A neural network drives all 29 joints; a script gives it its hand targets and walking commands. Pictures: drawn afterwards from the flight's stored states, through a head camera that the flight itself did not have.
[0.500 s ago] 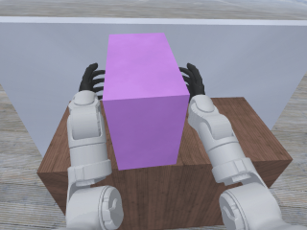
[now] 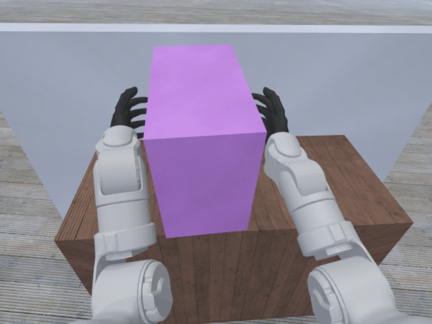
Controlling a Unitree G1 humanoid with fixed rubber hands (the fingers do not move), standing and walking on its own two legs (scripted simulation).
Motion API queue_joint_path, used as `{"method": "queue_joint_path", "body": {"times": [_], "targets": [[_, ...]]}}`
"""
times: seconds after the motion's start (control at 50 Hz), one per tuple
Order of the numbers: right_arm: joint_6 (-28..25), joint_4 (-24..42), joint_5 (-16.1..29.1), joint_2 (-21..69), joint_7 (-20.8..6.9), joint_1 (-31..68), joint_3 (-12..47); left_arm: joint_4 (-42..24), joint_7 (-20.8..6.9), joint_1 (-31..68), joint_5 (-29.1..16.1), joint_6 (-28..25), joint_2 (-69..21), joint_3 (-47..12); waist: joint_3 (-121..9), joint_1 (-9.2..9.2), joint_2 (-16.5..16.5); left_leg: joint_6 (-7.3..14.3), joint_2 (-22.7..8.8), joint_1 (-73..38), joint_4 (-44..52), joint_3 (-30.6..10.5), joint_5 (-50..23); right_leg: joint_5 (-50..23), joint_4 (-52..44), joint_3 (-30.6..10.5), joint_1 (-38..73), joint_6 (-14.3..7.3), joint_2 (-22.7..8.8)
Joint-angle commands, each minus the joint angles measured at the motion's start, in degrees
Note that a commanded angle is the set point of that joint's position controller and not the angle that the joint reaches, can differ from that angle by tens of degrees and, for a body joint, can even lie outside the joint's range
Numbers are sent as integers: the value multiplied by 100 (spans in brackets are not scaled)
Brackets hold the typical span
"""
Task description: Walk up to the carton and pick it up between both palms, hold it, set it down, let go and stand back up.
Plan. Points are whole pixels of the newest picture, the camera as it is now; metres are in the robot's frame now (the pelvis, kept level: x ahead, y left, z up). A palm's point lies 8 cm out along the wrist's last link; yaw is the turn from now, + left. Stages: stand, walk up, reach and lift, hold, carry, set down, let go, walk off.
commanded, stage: hold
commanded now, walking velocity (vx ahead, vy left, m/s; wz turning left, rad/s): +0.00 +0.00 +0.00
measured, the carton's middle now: (200, 137) +0.43 +0.02 +0.17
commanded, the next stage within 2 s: none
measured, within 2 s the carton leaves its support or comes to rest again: neither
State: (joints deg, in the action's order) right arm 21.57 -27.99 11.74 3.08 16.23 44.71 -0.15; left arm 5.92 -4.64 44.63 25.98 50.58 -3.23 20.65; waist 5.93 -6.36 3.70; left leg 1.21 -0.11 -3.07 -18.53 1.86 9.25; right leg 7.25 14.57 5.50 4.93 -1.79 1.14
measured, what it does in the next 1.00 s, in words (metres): stands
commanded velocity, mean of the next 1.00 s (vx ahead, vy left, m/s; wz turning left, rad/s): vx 0.00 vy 0.00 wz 0.00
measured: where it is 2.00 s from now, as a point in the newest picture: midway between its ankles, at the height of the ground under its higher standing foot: outside the picture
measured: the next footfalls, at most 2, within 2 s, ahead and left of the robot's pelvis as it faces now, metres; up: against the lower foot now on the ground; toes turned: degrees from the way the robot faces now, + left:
none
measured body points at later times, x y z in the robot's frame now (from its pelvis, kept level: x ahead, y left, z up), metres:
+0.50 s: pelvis +0.00 +0.00 +0.00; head -0.04 +0.03 +0.45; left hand +0.39 +0.15 +0.23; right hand +0.38 -0.11 +0.22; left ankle +0.03 +0.10 -0.75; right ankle +0.03 -0.10 -0.75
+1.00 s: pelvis +0.00 +0.00 +0.00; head -0.05 +0.03 +0.45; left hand +0.39 +0.15 +0.23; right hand +0.38 -0.11 +0.22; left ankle +0.03 +0.10 -0.75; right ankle +0.03 -0.10 -0.75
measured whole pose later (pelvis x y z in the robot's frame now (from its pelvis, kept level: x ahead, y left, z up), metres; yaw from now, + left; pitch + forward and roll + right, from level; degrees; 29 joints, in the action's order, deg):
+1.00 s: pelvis +0.00 +0.00 +0.00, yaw +0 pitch -12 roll -1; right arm 21.0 -29.3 11.3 3.2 15.7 45.6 -0.9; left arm 7.1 -4.5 45.4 26.2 50.2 -3.4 21.2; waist 6.1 -6.2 4.0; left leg 1.4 0.0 -3.2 -18.2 2.4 9.1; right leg 7.3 14.8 5.2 4.7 -1.7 1.0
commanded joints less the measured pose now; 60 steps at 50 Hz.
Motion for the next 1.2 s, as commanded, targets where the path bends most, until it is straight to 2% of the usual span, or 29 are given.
{"method": "queue_joint_path", "body": {"times": [0.0, 0.08, 0.16, 0.26, 0.32, 0.36, 0.38, 0.42, 0.48, 0.58, 0.62, 0.72, 0.84, 0.92, 1.02, 1.06, 1.12, 1.18], "targets": [[-401, 1493, 408, 2813, -467, 4425, 1753, -275, -687, 3300, -937, -346, -2880, -2428, -2315, -53, -474, -81, 73, -262, 192, 119, -919, -852, 6, 68, 649, 456, 133], [-396, 1312, 263, 2750, -505, 4421, 1546, -56, -730, 3332, -848, -315, -2878, -2325, -2084, -53, -457, -82, 53, -166, 337, 171, -545, -427, -58, 100, 528, 429, 127], [-430, 1332, 323, 2763, -513, 4450, 1571, -117, -703, 3338, -876, -339, -2928, -2383, -2210, -68, -558, -120, 57, -244, 232, 153, -843, -701, 2, 150, 571, 430, 155], [-467, 1526, 377, 2831, -486, 4453, 1706, -225, -712, 3275, -899, -336, -2939, -2409, -2369, -45, -500, -103, 100, -318, 163, 169, -1055, -937, 18, 81, 663, 449, 125], [-475, 1580, 457, 2774, -462, 4339, 1756, -422, -674, 3235, -954, -346, -2951, -2545, -2455, -140, -533, -177, 88, -518, 56, 127, -1319, -1138, 54, 133, 638, 453, 166], [-459, 1583, 448, 2794, -445, 4327, 1775, -417, -674, 3224, -974, -328, -2946, -2554, -2402, -127, -528, -175, 96, -453, 61, 141, -1312, -1125, 35, 119, 658, 448, 174], [-449, 1629, 433, 2810, -443, 4337, 1810, -394, -676, 3173, -938, -322, -2960, -2542, -2382, -109, -442, -157, 95, -473, 88, 123, -1253, -1107, 34, 117, 639, 457, 169], [-422, 1599, 438, 2776, -444, 4286, 1817, -344, -691, 3091, -888, -289, -2868, -2457, -2277, -66, -447, -111, 98, -407, 122, 147, -1138, -1123, 24, 78, 685, 479, 133], [-438, 1742, 510, 2788, -436, 4333, 1882, -545, -687, 3161, -939, -292, -2929, -2563, -2381, -93, -542, -162, 98, -405, 98, 140, -1226, -1179, 66, 113, 712, 464, 164], [-412, 1667, 459, 2816, -466, 4338, 1830, -416, -653, 3185, -985, -314, -2916, -2533, -2342, -53, -468, -91, 101, -367, 139, 150, -1000, -995, 29, 82, 609, 464, 131], [-393, 1573, 436, 2774, -469, 4227, 1790, -429, -654, 3182, -949, -307, -2915, -2565, -2231, -111, -549, -131, 71, -370, 153, 142, -1036, -992, 23, 96, 610, 451, 134], [-415, 1535, 373, 2730, -481, 4295, 1702, -354, -683, 3204, -938, -294, -2911, -2495, -2256, -123, -519, -127, 82, -378, 181, 162, -928, -862, -5, 75, 586, 426, 128], [-452, 1487, 318, 2729, -526, 4434, 1623, -228, -676, 3310, -901, -334, -2916, -2394, -2240, -60, -474, -122, 56, -235, 267, 152, -662, -557, -3, 149, 576, 407, 159], [-471, 1464, 302, 2816, -546, 4554, 1660, -72, -643, 3348, -913, -347, -2837, -2316, -2309, 11, -350, -22, 84, -248, 272, 183, -661, -609, -23, 97, 530, 457, 125], [-454, 1288, 297, 2827, -521, 4400, 1573, -118, -681, 3350, -903, -333, -2846, -2322, -2318, -70, -395, -45, 83, -291, 244, 180, -728, -763, -5, 91, 564, 451, 119], [-456, 1356, 333, 2792, -507, 4353, 1609, -166, -680, 3304, -908, -341, -2891, -2420, -2304, -114, -531, -100, 76, -318, 199, 169, -874, -873, 8, 94, 575, 438, 116], [-460, 1440, 398, 2800, -475, 4316, 1689, -302, -689, 3231, -946, -341, -2918, -2450, -2400, -112, -546, -129, 104, -399, 106, 141, -1183, -1152, 37, 106, 636, 448, 138], [-447, 1521, 424, 2783, -453, 4328, 1718, -303, -682, 3215, -994, -334, -2917, -2516, -2343, -136, -481, -114, 97, -370, 120, 120, -1113, -1076, 28, 104, 620, 457, 138]]}}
